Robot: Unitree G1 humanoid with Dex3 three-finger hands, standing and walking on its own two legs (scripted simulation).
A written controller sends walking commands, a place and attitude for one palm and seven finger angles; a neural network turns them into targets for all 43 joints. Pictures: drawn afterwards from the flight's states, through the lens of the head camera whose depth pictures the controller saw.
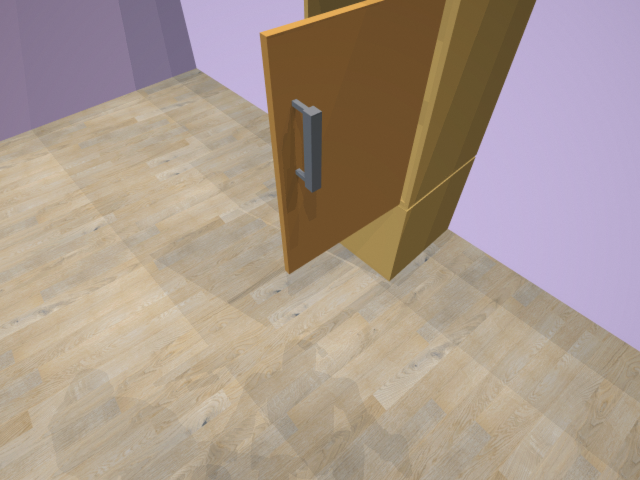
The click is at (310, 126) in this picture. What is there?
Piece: cupboard door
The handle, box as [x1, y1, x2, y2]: [292, 99, 321, 192]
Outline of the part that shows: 295,99 292,100 292,105 303,114 304,171 303,172 299,168 295,171 296,174 305,182 305,186 312,192 320,187 321,111 314,106 307,107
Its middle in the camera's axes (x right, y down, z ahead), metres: -0.03 -0.17 +0.71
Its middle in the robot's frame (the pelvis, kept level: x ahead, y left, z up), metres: +0.65 +0.07 +0.04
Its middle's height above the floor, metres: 0.82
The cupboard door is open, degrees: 85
